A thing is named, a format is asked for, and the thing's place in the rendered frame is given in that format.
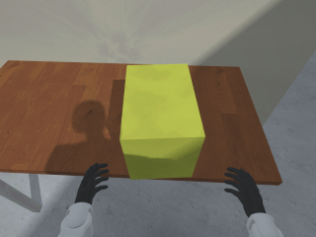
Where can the right robot forearm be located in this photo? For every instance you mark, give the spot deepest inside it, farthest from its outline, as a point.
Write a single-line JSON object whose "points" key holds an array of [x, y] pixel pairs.
{"points": [[262, 225]]}

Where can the carton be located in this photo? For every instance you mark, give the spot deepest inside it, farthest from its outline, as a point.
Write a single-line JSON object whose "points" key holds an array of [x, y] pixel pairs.
{"points": [[161, 132]]}

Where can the left robot forearm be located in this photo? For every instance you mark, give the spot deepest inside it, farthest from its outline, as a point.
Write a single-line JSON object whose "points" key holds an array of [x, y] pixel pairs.
{"points": [[78, 221]]}

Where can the right robot hand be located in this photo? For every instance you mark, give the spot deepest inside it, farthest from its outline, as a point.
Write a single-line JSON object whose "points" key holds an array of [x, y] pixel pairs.
{"points": [[248, 194]]}

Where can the table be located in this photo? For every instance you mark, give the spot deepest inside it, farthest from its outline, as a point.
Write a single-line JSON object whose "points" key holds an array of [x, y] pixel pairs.
{"points": [[61, 118]]}

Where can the left robot hand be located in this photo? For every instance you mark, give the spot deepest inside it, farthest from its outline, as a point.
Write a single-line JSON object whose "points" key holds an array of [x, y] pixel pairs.
{"points": [[87, 188]]}

